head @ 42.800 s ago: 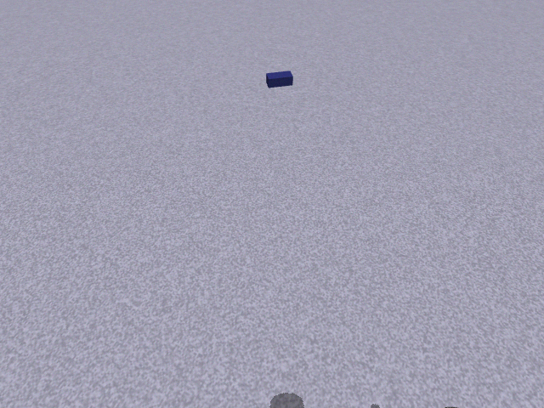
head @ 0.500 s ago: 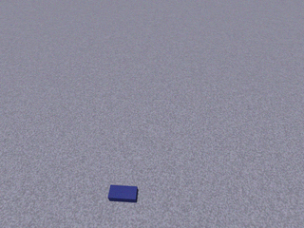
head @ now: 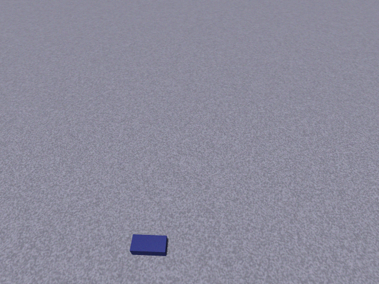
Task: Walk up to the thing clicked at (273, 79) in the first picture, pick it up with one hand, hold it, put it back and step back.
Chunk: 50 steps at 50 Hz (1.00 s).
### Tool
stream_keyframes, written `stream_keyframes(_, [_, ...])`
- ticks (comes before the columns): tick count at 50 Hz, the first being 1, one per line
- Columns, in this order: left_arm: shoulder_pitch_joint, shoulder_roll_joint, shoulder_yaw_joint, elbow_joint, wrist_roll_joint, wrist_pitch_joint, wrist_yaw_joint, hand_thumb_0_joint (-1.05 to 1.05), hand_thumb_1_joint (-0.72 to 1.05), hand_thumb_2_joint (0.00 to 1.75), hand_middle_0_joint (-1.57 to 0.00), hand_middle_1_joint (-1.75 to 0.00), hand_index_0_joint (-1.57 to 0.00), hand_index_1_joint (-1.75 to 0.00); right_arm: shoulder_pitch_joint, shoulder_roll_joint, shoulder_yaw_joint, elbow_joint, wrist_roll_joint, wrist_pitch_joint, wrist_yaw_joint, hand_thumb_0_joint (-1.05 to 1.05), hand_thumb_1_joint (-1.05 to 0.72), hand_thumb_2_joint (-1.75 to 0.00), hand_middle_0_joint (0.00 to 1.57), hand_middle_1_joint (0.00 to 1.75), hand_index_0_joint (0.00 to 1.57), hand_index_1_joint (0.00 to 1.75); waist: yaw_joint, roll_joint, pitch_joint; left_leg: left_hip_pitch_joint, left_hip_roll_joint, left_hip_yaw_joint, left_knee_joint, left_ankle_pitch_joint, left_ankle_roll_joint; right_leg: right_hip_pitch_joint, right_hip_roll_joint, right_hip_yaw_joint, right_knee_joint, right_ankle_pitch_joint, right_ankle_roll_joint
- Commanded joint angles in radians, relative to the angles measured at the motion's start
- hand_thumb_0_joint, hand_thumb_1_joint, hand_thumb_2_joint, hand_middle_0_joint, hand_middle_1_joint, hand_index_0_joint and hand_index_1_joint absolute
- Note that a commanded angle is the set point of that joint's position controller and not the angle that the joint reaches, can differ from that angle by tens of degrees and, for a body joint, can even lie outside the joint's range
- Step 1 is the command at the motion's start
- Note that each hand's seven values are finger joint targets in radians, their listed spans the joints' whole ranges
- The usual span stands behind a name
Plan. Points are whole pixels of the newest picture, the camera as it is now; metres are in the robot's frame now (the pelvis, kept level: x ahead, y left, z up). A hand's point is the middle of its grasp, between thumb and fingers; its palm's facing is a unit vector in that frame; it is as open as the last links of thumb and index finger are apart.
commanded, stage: stand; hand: left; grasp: from above
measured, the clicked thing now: (149, 245) +0.42 +0.21 -0.75
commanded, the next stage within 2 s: step back in 0.94 s
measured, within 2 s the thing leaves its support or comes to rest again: neither
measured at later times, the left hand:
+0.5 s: hand out of the picture +0.02 +0.20 -0.18, palm faces +0.02 -0.97 -0.24, open 7.4 cm
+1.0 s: hand out of the picture +0.05 +0.25 -0.16, palm faces +0.02 -0.94 -0.33, open 7.4 cm
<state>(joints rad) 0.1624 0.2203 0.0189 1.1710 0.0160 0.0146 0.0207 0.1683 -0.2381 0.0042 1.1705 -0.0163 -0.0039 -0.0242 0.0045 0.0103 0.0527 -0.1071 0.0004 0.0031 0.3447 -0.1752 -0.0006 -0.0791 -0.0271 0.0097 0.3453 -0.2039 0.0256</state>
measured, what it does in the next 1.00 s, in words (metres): stands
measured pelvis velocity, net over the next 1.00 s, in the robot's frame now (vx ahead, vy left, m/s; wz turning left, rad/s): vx -0.01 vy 0.01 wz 0.00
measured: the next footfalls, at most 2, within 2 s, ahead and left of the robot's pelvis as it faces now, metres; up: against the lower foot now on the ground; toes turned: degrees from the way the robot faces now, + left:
left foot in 1.50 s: -0.09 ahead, +0.12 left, +0.00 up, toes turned +2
right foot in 1.92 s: -0.19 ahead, -0.11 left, +0.00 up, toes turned -1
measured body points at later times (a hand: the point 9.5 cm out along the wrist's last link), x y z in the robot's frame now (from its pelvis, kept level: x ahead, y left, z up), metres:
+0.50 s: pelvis +0.00 +0.01 +0.00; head +0.00 +0.01 +0.45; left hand +0.02 +0.25 -0.16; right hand +0.03 -0.25 -0.16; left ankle +0.01 +0.12 -0.75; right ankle -0.01 -0.14 -0.75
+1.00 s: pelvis -0.01 +0.01 +0.00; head +0.01 +0.01 +0.44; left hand +0.05 +0.30 -0.14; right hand +0.06 -0.28 -0.14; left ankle +0.01 +0.12 -0.75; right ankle -0.01 -0.14 -0.75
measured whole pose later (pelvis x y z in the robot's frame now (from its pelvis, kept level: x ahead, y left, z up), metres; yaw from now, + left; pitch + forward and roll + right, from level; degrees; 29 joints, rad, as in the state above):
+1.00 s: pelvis -0.01 +0.01 +0.00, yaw +0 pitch -2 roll +0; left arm 0.15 0.32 0.04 1.09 0.00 0.01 0.01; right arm 0.13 -0.32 -0.02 1.10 -0.01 0.00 0.00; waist 0.00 0.00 0.08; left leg -0.17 -0.01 0.01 0.41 -0.19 0.01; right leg -0.15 -0.04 0.02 0.42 -0.23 0.03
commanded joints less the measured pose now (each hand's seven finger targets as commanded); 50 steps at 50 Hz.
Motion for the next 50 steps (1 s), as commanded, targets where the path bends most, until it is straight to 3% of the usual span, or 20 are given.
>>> stream_keyframes(1, [0.024, 0.137, 0.025, -0.031, 0.001, -0.014, 0.012, 0.00, 0.90, 0.90, -0.20, -0.30, -0.20, -0.30, 0.019, -0.139, -0.027, -0.032, -0.002, -0.011, -0.010, 0.00, -0.90, -0.90, 0.20, 0.30, 0.20, 0.30, -0.003, -0.005, -0.003, -0.013, 0.089, -0.079, -0.058, 0.103, 0.023, -0.036, -0.071, 0.053, -0.063, 0.108, -0.031])
stream_keyframes(4, [0.032, 0.112, 0.021, -0.024, 0.003, -0.015, 0.015, 0.00, 0.90, 0.90, -0.20, -0.30, -0.20, -0.30, 0.017, -0.126, -0.029, -0.029, 0.001, -0.012, -0.011, 0.00, -0.90, -0.90, 0.20, 0.30, 0.20, 0.30, -0.002, -0.010, -0.022, 0.013, 0.092, -0.080, -0.045, 0.158, 0.025, -0.032, -0.071, 0.053, -0.058, 0.133, -0.032])
stream_keyframes(10, [0.043, 0.119, 0.025, -0.023, 0.004, -0.017, 0.019, 0.00, 0.90, 0.90, -0.20, -0.30, -0.20, -0.30, 0.020, -0.110, -0.033, -0.028, -0.001, -0.010, -0.011, 0.00, -0.90, -0.90, 0.20, 0.30, 0.20, 0.30, -0.004, -0.027, -0.003, 0.004, 0.089, -0.080, -0.046, 0.113, 0.025, -0.055, -0.070, 0.053, -0.066, 0.107, -0.029])
stream_keyframes(18, [0.057, 0.119, 0.029, -0.032, 0.006, -0.021, 0.020, 0.00, 0.90, 0.90, -0.20, -0.30, -0.20, -0.30, 0.042, -0.111, -0.038, -0.033, -0.003, -0.012, -0.014, 0.00, -0.90, -0.90, 0.20, 0.30, 0.20, 0.30, -0.006, -0.006, -0.019, 0.001, 0.093, -0.072, -0.034, 0.154, 0.028, -0.027, -0.074, 0.055, -0.048, 0.149, -0.030])
stream_keyframes(21, [0.060, 0.132, 0.033, -0.038, 0.008, -0.022, 0.019, 0.00, 0.90, 0.90, -0.20, -0.30, -0.20, -0.30, 0.035, -0.128, -0.044, -0.044, -0.003, -0.015, -0.014, 0.00, -0.90, -0.90, 0.20, 0.30, 0.20, 0.30, -0.005, -0.012, -0.008, 0.006, 0.096, -0.077, -0.035, 0.139, 0.030, -0.044, -0.074, 0.054, -0.049, 0.127, -0.030])
stream_keyframes(23, [0.064, 0.132, 0.033, -0.040, 0.008, -0.019, 0.018, 0.00, 0.90, 0.90, -0.20, -0.30, -0.20, -0.30, 0.035, -0.138, -0.047, -0.046, -0.004, -0.011, -0.013, 0.00, -0.90, -0.90, 0.20, 0.30, 0.20, 0.30, -0.005, -0.006, 0.037, -0.027, 0.090, -0.082, -0.055, 0.033, 0.027, -0.073, -0.067, 0.051, -0.059, 0.052, -0.028])
stream_keyframes(25, [0.066, 0.121, 0.031, -0.037, 0.006, -0.018, 0.017, 0.00, 0.90, 0.90, -0.20, -0.30, -0.20, -0.30, 0.037, -0.121, -0.045, -0.046, -0.005, -0.007, -0.010, 0.00, -0.90, -0.90, 0.20, 0.30, 0.20, 0.30, -0.005, -0.007, 0.042, -0.049, 0.089, -0.086, -0.061, 0.006, 0.029, -0.071, -0.067, 0.051, -0.060, 0.028, -0.030])
stream_keyframes(26, [0.068, 0.149, 0.037, -0.045, 0.009, -0.020, 0.016, 0.00, 0.90, 0.90, -0.20, -0.30, -0.20, -0.30, 0.031, -0.155, -0.054, -0.056, -0.006, -0.010, -0.010, 0.00, -0.90, -0.90, 0.20, 0.30, 0.20, 0.30, -0.004, -0.006, 0.036, -0.037, 0.091, -0.089, -0.063, -0.012, 0.030, -0.078, -0.068, 0.054, -0.059, 0.024, -0.030])
stream_keyframes(29, [0.059, 0.151, 0.038, -0.054, 0.008, -0.022, 0.014, 0.00, 0.90, 0.90, -0.20, -0.30, -0.20, -0.30, 0.026, -0.148, -0.053, -0.065, -0.004, -0.014, -0.008, 0.00, -0.90, -0.90, 0.20, 0.30, 0.20, 0.30, -0.006, -0.009, 0.037, -0.043, 0.094, -0.097, -0.066, -0.001, 0.030, -0.076, -0.069, 0.052, -0.050, 0.025, -0.034])
stream_keyframes(30, [0.048, 0.176, 0.044, -0.067, 0.008, -0.026, 0.014, 0.00, 0.90, 0.90, -0.20, -0.30, -0.20, -0.30, 0.024, -0.179, -0.060, -0.075, -0.007, -0.016, -0.008, 0.00, -0.90, -0.90, 0.20, 0.30, 0.20, 0.30, -0.006, -0.005, 0.025, -0.044, 0.097, -0.097, -0.062, -0.006, 0.033, -0.065, -0.074, 0.059, -0.049, 0.028, -0.031])
stream_keyframes(31, [0.043, 0.167, 0.042, -0.064, 0.006, -0.026, 0.013, 0.00, 0.90, 0.90, -0.20, -0.30, -0.20, -0.30, 0.028, -0.157, -0.055, -0.070, -0.005, -0.016, -0.007, 0.00, -0.90, -0.90, 0.20, 0.30, 0.20, 0.30, -0.008, -0.016, 0.021, -0.038, 0.097, -0.097, -0.064, 0.005, 0.033, -0.064, -0.075, 0.060, -0.049, 0.024, -0.035])
stream_keyframes(32, [0.044, 0.178, 0.043, -0.074, 0.008, -0.028, 0.011, 0.00, 0.90, 0.90, -0.20, -0.30, -0.20, -0.30, 0.028, -0.186, -0.061, -0.076, -0.007, -0.018, -0.008, 0.00, -0.90, -0.90, 0.20, 0.30, 0.20, 0.30, -0.008, 0.003, 0.019, -0.045, 0.100, -0.101, -0.065, -0.016, 0.033, -0.062, -0.074, 0.060, -0.047, 0.028, -0.032])
stream_keyframes(35, [0.045, 0.187, 0.042, -0.079, 0.008, -0.029, 0.009, 0.00, 0.90, 0.90, -0.20, -0.30, -0.20, -0.30, 0.003, -0.183, -0.059, -0.089, -0.004, -0.024, -0.005, 0.00, -0.90, -0.90, 0.20, 0.30, 0.20, 0.30, -0.003, -0.010, 0.007, -0.033, 0.102, -0.106, -0.064, 0.012, 0.035, -0.060, -0.076, 0.058, -0.043, 0.035, -0.036])
stream_keyframes(36, [0.041, 0.204, 0.046, -0.087, 0.008, -0.031, 0.009, 0.00, 0.90, 0.90, -0.20, -0.30, -0.20, -0.30, -0.003, -0.208, -0.065, -0.096, -0.004, -0.025, -0.005, 0.00, -0.90, -0.90, 0.20, 0.30, 0.20, 0.30, -0.002, -0.004, 0.003, -0.023, 0.104, -0.104, -0.055, 0.019, 0.037, -0.063, -0.080, 0.063, -0.046, 0.048, -0.035])
stream_keyframes(37, [0.029, 0.205, 0.045, -0.089, 0.008, -0.031, 0.009, 0.00, 0.90, 0.90, -0.20, -0.30, -0.20, -0.30, 0.004, -0.190, -0.060, -0.093, -0.003, -0.025, -0.004, 0.00, -0.90, -0.90, 0.20, 0.30, 0.20, 0.30, -0.008, -0.020, -0.005, -0.020, 0.103, -0.102, -0.057, 0.037, 0.036, -0.060, -0.080, 0.062, -0.043, 0.042, -0.037])
stream_keyframes(41, [0.017, 0.233, 0.045, -0.107, 0.005, -0.038, 0.006, 0.00, 0.90, 0.90, -0.20, -0.30, -0.20, -0.30, -0.012, -0.228, -0.064, -0.106, -0.002, -0.030, 0.000, 0.00, -0.90, -0.90, 0.20, 0.30, 0.20, 0.30, -0.009, -0.020, -0.021, 0.003, 0.108, -0.101, -0.044, 0.073, 0.037, -0.058, -0.087, 0.067, -0.047, 0.069, -0.037])
stream_keyframes(44, [0.001, 0.251, 0.046, -0.113, 0.002, -0.036, 0.002, 0.00, 0.90, 0.90, -0.20, -0.30, -0.20, -0.30, -0.014, -0.239, -0.059, -0.105, -0.001, -0.027, 0.002, 0.00, -0.90, -0.90, 0.20, 0.30, 0.20, 0.30, -0.008, -0.001, 0.008, -0.044, 0.108, -0.110, -0.069, -0.006, 0.035, -0.052, -0.085, 0.066, -0.049, 0.036, -0.036])
stream_keyframes(46, [0.001, 0.255, 0.044, -0.117, 0.002, -0.038, 0.001, 0.00, 0.90, 0.90, -0.20, -0.30, -0.20, -0.30, -0.033, -0.256, -0.062, -0.113, 0.000, -0.030, 0.003, 0.00, -0.90, -0.90, 0.20, 0.30, 0.20, 0.30, -0.004, -0.007, -0.030, -0.013, 0.112, -0.109, -0.051, 0.078, 0.039, -0.036, -0.091, 0.065, -0.047, 0.083, -0.035])
stream_keyframes(47, [-0.048, 0.360, 0.080, -0.140, -0.021, -0.029, 0.003, 0.00, 0.90, 0.90, -0.20, -0.30, -0.20, -0.30, -0.082, -0.346, -0.080, -0.130, 0.012, -0.011, 0.010, 0.00, -0.90, -0.90, 0.20, 0.30, 0.20, 0.30, -0.013, -0.024, 0.067, -0.088, 0.115, -0.130, 0.030, 0.279, 0.047, -0.139, -0.072, 0.074, 0.052, 0.235, -0.043])
stream_keyframes(50, [-0.023, 0.315, 0.074, -0.174, -0.028, -0.018, 0.007, 0.00, 0.90, 0.90, -0.20, -0.30, -0.20, -0.30, -0.060, -0.358, -0.090, -0.160, 0.026, 0.000, 0.013, 0.00, -0.90, -0.90, 0.20, 0.30, 0.20, 0.30, -0.022, 0.056, -0.065, -0.050, 0.181, -0.146, 0.049, 0.458, 0.118, -0.114, -0.019, 0.010, 0.219, 0.191, -0.055])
